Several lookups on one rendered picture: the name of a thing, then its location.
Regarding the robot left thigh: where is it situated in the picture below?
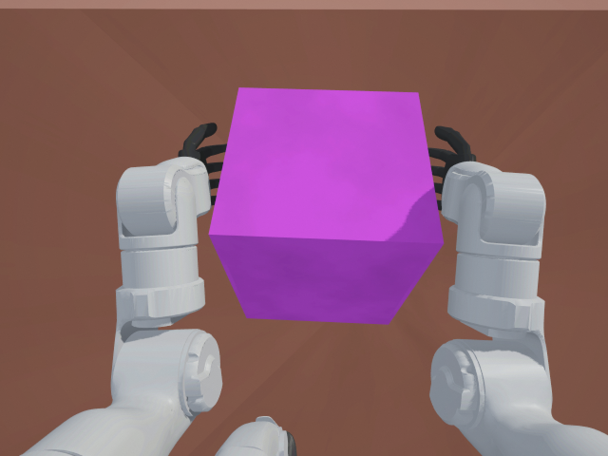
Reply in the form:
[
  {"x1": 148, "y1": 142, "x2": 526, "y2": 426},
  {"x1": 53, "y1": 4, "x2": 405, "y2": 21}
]
[{"x1": 215, "y1": 421, "x2": 288, "y2": 456}]

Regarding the robot left upper arm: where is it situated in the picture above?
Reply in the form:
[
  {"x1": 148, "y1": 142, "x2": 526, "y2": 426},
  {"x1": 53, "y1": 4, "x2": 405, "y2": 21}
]
[{"x1": 20, "y1": 329, "x2": 222, "y2": 456}]

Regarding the carton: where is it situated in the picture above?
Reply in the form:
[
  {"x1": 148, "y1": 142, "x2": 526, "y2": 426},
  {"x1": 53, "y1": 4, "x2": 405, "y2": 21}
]
[{"x1": 209, "y1": 87, "x2": 444, "y2": 325}]

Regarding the robot right upper arm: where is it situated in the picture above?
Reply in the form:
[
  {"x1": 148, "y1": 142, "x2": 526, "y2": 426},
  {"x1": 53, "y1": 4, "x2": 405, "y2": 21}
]
[{"x1": 429, "y1": 339, "x2": 608, "y2": 456}]

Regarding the right robot hand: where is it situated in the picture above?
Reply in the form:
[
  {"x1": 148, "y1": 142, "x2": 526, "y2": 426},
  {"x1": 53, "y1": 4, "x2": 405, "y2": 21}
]
[{"x1": 427, "y1": 126, "x2": 476, "y2": 211}]

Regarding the left robot forearm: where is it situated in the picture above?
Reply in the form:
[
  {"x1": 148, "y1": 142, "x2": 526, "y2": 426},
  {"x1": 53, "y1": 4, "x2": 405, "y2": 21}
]
[{"x1": 111, "y1": 157, "x2": 212, "y2": 399}]

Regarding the left robot hand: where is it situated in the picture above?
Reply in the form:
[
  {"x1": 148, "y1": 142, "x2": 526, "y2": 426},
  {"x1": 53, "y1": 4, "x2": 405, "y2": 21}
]
[{"x1": 178, "y1": 123, "x2": 227, "y2": 205}]

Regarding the right robot forearm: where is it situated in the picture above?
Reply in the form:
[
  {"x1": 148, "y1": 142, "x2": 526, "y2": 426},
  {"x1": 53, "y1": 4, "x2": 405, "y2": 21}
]
[{"x1": 441, "y1": 161, "x2": 552, "y2": 408}]

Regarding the robot left shin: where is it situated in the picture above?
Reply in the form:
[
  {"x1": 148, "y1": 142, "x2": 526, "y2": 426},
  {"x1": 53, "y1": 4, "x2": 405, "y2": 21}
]
[{"x1": 256, "y1": 416, "x2": 278, "y2": 427}]

